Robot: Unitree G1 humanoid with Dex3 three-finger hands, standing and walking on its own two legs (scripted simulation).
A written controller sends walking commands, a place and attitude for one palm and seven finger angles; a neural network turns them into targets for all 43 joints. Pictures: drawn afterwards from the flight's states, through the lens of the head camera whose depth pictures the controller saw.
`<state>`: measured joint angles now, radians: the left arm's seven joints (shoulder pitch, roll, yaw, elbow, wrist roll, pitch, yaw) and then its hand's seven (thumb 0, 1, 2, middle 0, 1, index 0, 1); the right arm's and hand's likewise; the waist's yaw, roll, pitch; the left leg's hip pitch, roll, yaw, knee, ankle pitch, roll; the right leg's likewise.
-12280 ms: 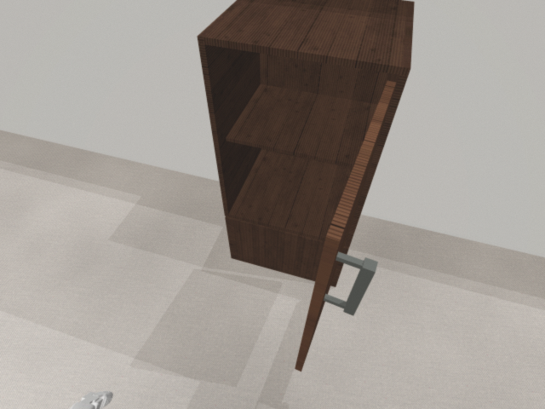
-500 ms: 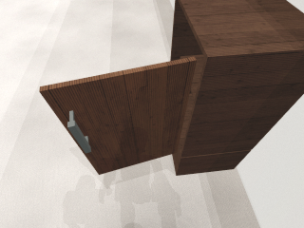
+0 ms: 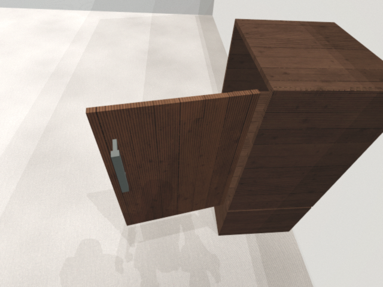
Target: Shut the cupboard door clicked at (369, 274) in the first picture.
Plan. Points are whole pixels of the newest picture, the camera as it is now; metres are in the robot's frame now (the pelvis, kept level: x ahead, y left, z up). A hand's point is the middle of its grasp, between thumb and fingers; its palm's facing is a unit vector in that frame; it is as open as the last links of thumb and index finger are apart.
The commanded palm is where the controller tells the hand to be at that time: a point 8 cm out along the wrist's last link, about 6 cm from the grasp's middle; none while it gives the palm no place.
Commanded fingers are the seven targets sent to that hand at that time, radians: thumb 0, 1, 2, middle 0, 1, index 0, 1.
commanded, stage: come to a stop and stand still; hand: left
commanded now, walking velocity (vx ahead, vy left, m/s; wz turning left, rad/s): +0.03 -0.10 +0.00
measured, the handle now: (120, 167) +0.40 +0.22 -0.03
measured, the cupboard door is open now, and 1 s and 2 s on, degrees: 100 100 100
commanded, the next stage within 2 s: look again from close up in 0.06 s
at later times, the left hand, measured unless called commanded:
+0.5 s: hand out of the picture +0.01 +0.16 -0.17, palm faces +0.00 -0.98 -0.22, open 7.3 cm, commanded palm none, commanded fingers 0.00 0.90 0.90 -0.20 -0.30 -0.20 -0.30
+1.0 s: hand out of the picture +0.03 +0.16 -0.18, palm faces +0.03 -0.98 -0.21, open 7.3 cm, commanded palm none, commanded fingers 0.00 0.90 0.90 -0.20 -0.30 -0.20 -0.30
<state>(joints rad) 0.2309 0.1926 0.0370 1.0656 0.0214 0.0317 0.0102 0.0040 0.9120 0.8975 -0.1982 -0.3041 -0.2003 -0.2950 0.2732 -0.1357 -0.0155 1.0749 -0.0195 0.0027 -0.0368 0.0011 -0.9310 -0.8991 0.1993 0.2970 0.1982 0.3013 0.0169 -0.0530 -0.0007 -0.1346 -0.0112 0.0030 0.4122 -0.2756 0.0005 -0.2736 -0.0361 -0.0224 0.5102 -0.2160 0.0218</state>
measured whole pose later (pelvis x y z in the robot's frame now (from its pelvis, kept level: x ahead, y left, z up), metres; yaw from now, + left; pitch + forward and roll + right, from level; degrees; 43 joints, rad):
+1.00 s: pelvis +0.02 -0.02 -0.01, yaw +2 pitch +0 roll +1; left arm 0.25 0.17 0.01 1.07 0.02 0.01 0.02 0.00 0.92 0.90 -0.20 -0.30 -0.20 -0.30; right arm 0.31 -0.14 0.00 1.10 -0.02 0.00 -0.03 0.00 -0.91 -0.90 0.20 0.30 0.20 0.30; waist -0.01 -0.01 0.04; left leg -0.15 0.01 -0.03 0.49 -0.34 -0.03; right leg -0.25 -0.02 -0.06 0.57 -0.31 -0.02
